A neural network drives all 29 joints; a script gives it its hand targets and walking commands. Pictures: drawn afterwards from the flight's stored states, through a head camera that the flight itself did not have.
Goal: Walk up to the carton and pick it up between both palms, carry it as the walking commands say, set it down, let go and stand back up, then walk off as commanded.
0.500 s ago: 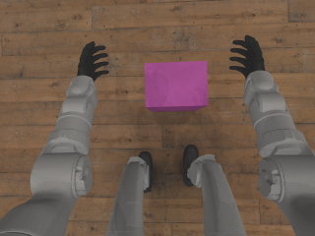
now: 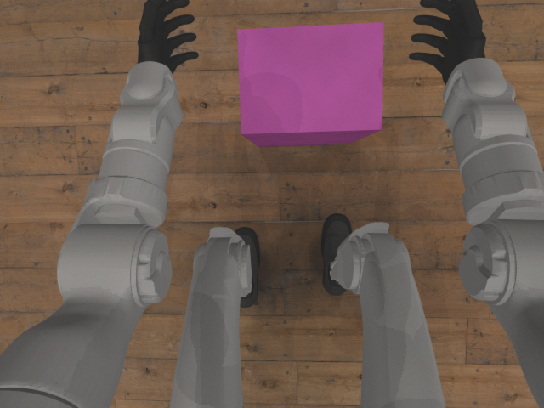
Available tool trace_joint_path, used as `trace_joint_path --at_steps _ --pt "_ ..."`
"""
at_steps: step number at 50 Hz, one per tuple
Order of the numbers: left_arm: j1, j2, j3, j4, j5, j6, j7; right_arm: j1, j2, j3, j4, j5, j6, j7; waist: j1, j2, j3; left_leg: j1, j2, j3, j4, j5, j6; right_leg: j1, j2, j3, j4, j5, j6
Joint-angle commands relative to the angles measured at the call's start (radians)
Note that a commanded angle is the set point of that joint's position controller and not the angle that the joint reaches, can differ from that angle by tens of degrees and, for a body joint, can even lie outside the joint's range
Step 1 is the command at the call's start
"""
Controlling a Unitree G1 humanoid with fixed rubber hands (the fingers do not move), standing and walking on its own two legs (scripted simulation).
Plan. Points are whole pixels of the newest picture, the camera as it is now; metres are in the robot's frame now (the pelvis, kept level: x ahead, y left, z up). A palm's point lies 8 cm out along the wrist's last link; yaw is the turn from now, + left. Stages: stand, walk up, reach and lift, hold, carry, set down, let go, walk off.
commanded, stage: reach and lift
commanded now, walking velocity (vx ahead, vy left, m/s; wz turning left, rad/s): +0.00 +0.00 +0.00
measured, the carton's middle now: (305, 100) +0.52 -0.03 -0.40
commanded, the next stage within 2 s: none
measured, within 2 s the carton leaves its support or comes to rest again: neither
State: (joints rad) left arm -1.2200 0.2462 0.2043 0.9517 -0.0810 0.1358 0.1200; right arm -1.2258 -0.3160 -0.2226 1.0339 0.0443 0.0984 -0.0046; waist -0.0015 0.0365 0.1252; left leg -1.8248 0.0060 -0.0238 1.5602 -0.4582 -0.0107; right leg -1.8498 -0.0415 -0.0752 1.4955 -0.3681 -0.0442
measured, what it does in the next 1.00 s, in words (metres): lowers itself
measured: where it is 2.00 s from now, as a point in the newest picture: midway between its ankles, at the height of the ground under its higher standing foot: (290, 274)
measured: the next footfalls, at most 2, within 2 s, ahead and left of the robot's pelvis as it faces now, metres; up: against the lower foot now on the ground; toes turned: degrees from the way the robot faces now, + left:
none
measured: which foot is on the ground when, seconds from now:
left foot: down 0.00-1.00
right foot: down 0.00-1.00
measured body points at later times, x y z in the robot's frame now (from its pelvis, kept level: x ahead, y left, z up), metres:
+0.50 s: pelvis -0.03 +0.01 -0.12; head +0.34 +0.00 +0.12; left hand +0.53 +0.18 -0.28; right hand +0.52 -0.20 -0.29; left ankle +0.10 +0.12 -0.52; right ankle +0.13 -0.11 -0.52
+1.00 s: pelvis -0.03 +0.00 -0.16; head +0.35 -0.01 +0.08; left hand +0.54 +0.18 -0.32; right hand +0.54 -0.20 -0.33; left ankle +0.10 +0.12 -0.52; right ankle +0.13 -0.11 -0.52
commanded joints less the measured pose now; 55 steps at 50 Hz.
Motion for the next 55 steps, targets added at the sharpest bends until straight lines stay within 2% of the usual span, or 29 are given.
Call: trace_joint_path --at_steps 1,3,4,5,6,9,12,13,14,16,17,22,25,26,29,31,35,36,38,39,40,43,46,47,49,52,53,54,55 --pt "-0.291 0.24 0.071 -0.081 -0.016 -0.074 0.012 -0.389 -0.205 -0.05 -0.171 0.05 -0.047 -0.064 0.021 -0.051 -1.239 0.136 -0.083 0.073 0.033 0.098 0.005 0.66 0.077 0.104 0.114 0.213 0.059" --pt "-0.283 0.24 0.041 -0.159 -0.064 -0.093 0.007 -0.386 -0.224 -0.037 -0.278 0.062 -0.064 -0.086 -0.013 -0.101 -1.38 0.103 -0.082 0.078 0.069 0.164 0.007 0.776 0.074 0.11 0.159 0.36 0.063" --pt "-0.32 0.256 0.029 -0.169 -0.092 -0.097 0.001 -0.449 -0.212 0.003 -0.344 0.084 -0.062 -0.092 -0.005 -0.132 -1.4 0.051 -0.083 0.091 0.095 0.154 0.016 0.812 0.068 0.124 0.181 0.387 0.065" --pt "-0.291 0.247 0.008 -0.108 -0.104 -0.1 -0.002 -0.428 -0.177 0.04 -0.288 0.113 -0.059 -0.095 0.03 -0.119 -1.361 -0.001 -0.077 0.093 0.11 0.128 0.018 0.816 0.06 0.141 0.198 0.383 0.064" --pt "-0.303 0.264 -0.002 -0.096 -0.118 -0.102 -0.008 -0.442 -0.188 0.053 -0.309 0.127 -0.058 -0.102 0.031 -0.113 -1.387 -0.011 -0.07 0.095 0.14 0.121 0.018 0.843 0.057 0.157 0.213 0.378 0.066" --pt "-0.385 0.322 -0.043 -0.227 -0.168 -0.101 -0.006 -0.518 -0.206 0.13 -0.419 0.175 -0.036 -0.121 0.045 -0.129 -1.536 0.035 -0.065 0.1 0.192 0.144 0.019 0.945 0.051 0.166 0.278 0.411 0.06" --pt "-0.474 0.356 -0.088 -0.298 -0.214 -0.076 0.004 -0.578 -0.28 0.158 -0.46 0.196 -0.004 -0.135 0.017 -0.097 -1.651 0.163 -0.064 0.102 0.229 0.147 0.013 0.966 0.05 0.138 0.327 0.372 0.05" --pt "-0.5 0.322 -0.128 -0.318 -0.235 -0.062 0.01 -0.565 -0.3 0.153 -0.422 0.185 0.004 -0.141 -0.014 -0.064 -1.678 0.259 -0.062 0.092 0.235 0.164 0.005 0.925 0.047 0.115 0.339 0.338 0.043" --pt "-0.534 0.363 -0.121 -0.363 -0.23 -0.055 0.019 -0.57 -0.325 0.147 -0.416 0.183 0.013 -0.145 -0.01 -0.021 -1.751 0.382 -0.067 0.091 0.248 0.177 -0.005 0.895 0.047 0.087 0.362 0.304 0.046" --pt "-0.61 0.333 -0.163 -0.504 -0.272 -0.027 0.035 -0.624 -0.383 0.143 -0.518 0.197 0.032 -0.152 -0.045 0.021 -1.934 0.55 -0.072 0.079 0.282 0.26 -0.02 0.916 0.055 0.063 0.393 0.327 0.027" --pt "-0.621 0.35 -0.153 -0.469 -0.248 -0.012 0.042 -0.585 -0.375 0.131 -0.444 0.201 0.048 -0.149 -0.034 0.07 -1.853 0.561 -0.072 0.095 0.3 0.272 -0.031 0.842 0.061 0.051 0.403 0.319 0.03" --pt "-0.547 0.22 -0.193 -0.043 -0.21 -0.028 0.029 -0.574 -0.302 0.142 0.003 0.138 0.01 -0.091 -0.073 0.073 -0.989 0.167 -0.032 0.055 0.288 -0.081 -0.015 0.287 0.028 0.043 0.41 -0.052 0.023" --pt "-0.461 0.179 -0.124 0.213 -0.124 -0.023 -0.003 -0.543 -0.274 0.161 0.188 0.121 -0.002 -0.044 -0.031 0.047 -0.654 0.01 -0.016 0.033 0.302 -0.172 -0.011 0.138 0.016 0.063 0.426 -0.174 0.028" --pt "-0.438 0.155 -0.11 0.252 -0.097 -0.018 -0.009 -0.549 -0.295 0.141 0.166 0.115 -0.017 -0.029 -0.033 0.068 -0.637 0.04 -0.014 0.018 0.304 -0.158 -0.011 0.108 0.021 0.057 0.432 -0.176 0.03" --pt "-0.406 0.16 -0.046 0.271 -0.061 -0.048 -0.031 -0.526 -0.286 0.151 0.157 0.1 -0.053 -0.013 0.004 0.026 -0.661 0.01 -0.023 0.041 0.347 -0.082 -0.018 0.225 0.016 0.076 0.447 -0.086 0.043" --pt "-0.464 0.202 -0.05 0.188 -0.069 -0.086 -0.024 -0.592 -0.282 0.128 0.091 0.1 -0.081 -0.036 0.036 0.017 -0.795 0.02 -0.034 0.051 0.36 0.008 -0.028 0.287 0.02 0.074 0.472 0.02 0.059" --pt "-0.609 0.295 -0.1 -0.076 -0.192 -0.132 0.024 -0.724 -0.277 0.175 -0.175 0.18 -0.112 -0.091 0.047 -0.063 -1.297 0.168 -0.051 0.067 0.408 0.236 -0.019 0.614 0.029 0.086 0.526 0.327 0.058" --pt "-0.625 0.3 -0.104 -0.077 -0.221 -0.132 0.025 -0.71 -0.275 0.202 -0.165 0.202 -0.11 -0.098 0.046 -0.077 -1.318 0.148 -0.049 0.084 0.414 0.202 -0.017 0.646 0.026 0.087 0.529 0.311 0.058" --pt "-0.648 0.358 -0.118 -0.253 -0.241 -0.138 0.046 -0.729 -0.308 0.203 -0.278 0.233 -0.102 -0.121 0.05 -0.061 -1.572 0.259 -0.058 0.091 0.429 0.294 -0.019 0.8 0.031 0.098 0.564 0.433 0.048" --pt "-0.664 0.35 -0.114 -0.268 -0.244 -0.139 0.049 -0.69 -0.277 0.234 -0.259 0.263 -0.095 -0.121 0.05 -0.066 -1.553 0.254 -0.053 0.095 0.424 0.276 -0.017 0.796 0.03 0.099 0.551 0.427 0.044" --pt "-0.645 0.357 -0.11 -0.264 -0.234 -0.138 0.053 -0.681 -0.288 0.228 -0.24 0.26 -0.087 -0.121 0.052 -0.067 -1.54 0.283 -0.055 0.1 0.425 0.284 -0.015 0.757 0.035 0.087 0.558 0.406 0.047" --pt "-0.589 0.273 -0.153 -0.128 -0.214 -0.117 0.043 -0.572 -0.177 0.288 0.045 0.266 -0.044 -0.098 0.057 0.003 -1.173 0.183 -0.041 0.097 0.4 0.114 -0.014 0.5 0.029 0.099 0.509 0.176 0.037" --pt "-0.526 0.183 -0.203 0.04 -0.217 -0.097 0.008 -0.472 -0.161 0.258 0.207 0.218 -0.032 -0.078 -0.014 0.018 -0.947 0.097 -0.021 0.078 0.389 0.017 -0.018 0.353 0.029 0.09 0.478 0.048 0.034" --pt "-0.516 0.166 -0.212 0.068 -0.218 -0.09 -0.001 -0.505 -0.189 0.239 0.173 0.206 -0.039 -0.081 -0.037 0.013 -0.955 0.107 -0.02 0.073 0.384 0.003 -0.02 0.37 0.029 0.079 0.474 0.039 0.036" --pt "-0.495 0.155 -0.194 0.081 -0.199 -0.09 -0.008 -0.525 -0.177 0.231 0.125 0.216 -0.05 -0.08 -0.033 0.013 -0.97 0.119 -0.026 0.059 0.381 0.025 -0.01 0.348 0.041 0.071 0.479 0.053 0.041" --pt "-0.479 0.149 -0.162 0.132 -0.192 -0.085 -0.005 -0.659 -0.231 0.234 -0.031 0.226 -0.087 -0.088 -0.009 -0.016 -1.014 0.113 -0.027 0.049 0.393 0.066 -0.004 0.383 0.043 0.062 0.491 0.096 0.051" --pt "-0.469 0.143 -0.162 0.142 -0.192 -0.09 -0.004 -0.683 -0.209 0.258 -0.088 0.24 -0.098 -0.089 0.019 -0.045 -1.039 0.101 -0.032 0.056 0.401 0.08 0.005 0.393 0.045 0.063 0.496 0.107 0.056" --pt "-0.48 0.134 -0.165 0.125 -0.203 -0.087 -0.004 -0.701 -0.238 0.246 -0.098 0.233 -0.102 -0.093 0.013 -0.034 -1.086 0.114 -0.036 0.048 0.404 0.108 -0.002 0.424 0.042 0.064 0.505 0.134 0.054" --pt "-0.477 0.17 -0.158 0.11 -0.195 -0.095 0.006 -0.702 -0.22 0.251 -0.115 0.245 -0.104 -0.096 0.048 -0.04 -1.129 0.132 -0.04 0.064 0.413 0.112 -0.003 0.46 0.046 0.061 0.518 0.147 0.062"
